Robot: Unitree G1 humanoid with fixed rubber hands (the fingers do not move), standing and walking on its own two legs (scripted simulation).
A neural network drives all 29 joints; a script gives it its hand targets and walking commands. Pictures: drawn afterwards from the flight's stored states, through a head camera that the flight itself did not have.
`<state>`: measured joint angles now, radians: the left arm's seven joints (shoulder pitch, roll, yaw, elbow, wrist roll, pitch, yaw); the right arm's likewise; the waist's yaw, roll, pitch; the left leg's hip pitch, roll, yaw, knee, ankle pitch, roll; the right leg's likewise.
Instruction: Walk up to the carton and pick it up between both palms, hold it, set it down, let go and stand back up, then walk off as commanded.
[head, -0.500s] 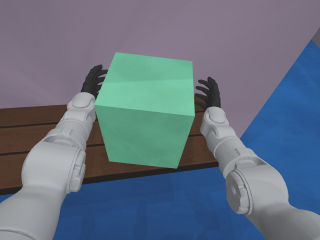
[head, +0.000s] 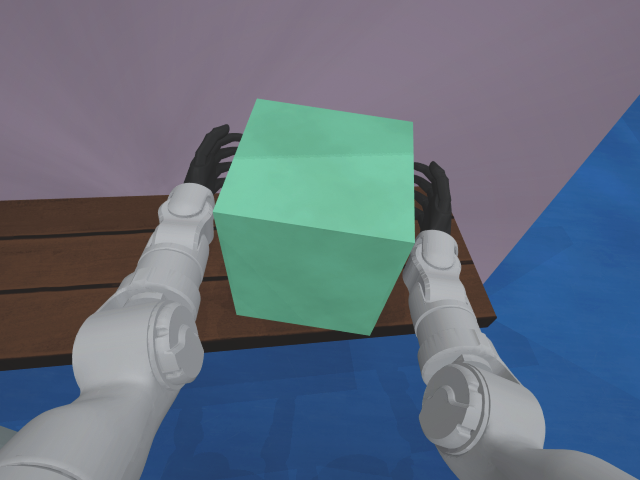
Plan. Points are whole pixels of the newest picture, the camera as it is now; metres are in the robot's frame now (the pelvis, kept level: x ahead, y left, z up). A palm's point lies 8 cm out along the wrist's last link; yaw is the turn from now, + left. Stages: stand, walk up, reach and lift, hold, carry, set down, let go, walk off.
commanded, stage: reach and lift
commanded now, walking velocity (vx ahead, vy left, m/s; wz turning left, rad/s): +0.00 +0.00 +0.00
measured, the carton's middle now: (317, 226) +0.44 -0.02 +0.04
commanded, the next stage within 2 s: none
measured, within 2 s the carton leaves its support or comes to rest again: leaves its support in 1.68 s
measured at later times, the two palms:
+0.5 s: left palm (204, 185) +0.46 +0.13 +0.10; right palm (431, 227) +0.39 -0.16 +0.08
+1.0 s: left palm (203, 185) +0.46 +0.13 +0.10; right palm (431, 228) +0.39 -0.16 +0.08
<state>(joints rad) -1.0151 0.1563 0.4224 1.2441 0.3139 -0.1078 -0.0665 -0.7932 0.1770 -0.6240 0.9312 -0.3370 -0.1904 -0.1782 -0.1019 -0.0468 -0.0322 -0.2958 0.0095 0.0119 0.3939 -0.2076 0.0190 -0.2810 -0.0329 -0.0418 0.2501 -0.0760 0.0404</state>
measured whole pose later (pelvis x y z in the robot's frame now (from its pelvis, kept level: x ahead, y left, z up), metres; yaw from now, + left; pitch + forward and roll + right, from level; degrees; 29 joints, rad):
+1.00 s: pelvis +0.02 -0.01 +0.00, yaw +1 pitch +3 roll -2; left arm -0.87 0.04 0.47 0.90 0.43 0.03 -0.14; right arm -0.66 0.18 -0.54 0.87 -0.31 -0.31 -0.18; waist -0.08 -0.07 0.04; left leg -0.16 0.03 0.03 0.33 -0.21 0.01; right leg -0.13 -0.03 -0.08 0.17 -0.08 0.03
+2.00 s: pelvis +0.00 -0.01 +0.00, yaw +1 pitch -5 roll -1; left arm -0.78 0.04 0.31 0.72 0.31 0.28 -0.05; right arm -0.66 0.05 -0.25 0.83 -0.04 -0.08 -0.19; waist -0.08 -0.07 0.03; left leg -0.04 0.02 0.03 0.30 -0.18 0.00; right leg -0.04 -0.03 -0.09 0.20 -0.08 0.02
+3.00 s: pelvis -0.02 -0.02 +0.00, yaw +2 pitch -10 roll -1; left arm -0.75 0.00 0.33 0.34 0.35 0.63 -0.05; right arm -0.77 -0.02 -0.11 0.72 0.12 0.17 -0.18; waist -0.09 -0.07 0.04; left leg 0.02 0.03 0.01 0.33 -0.19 -0.01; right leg 0.02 -0.03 -0.10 0.26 -0.11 0.01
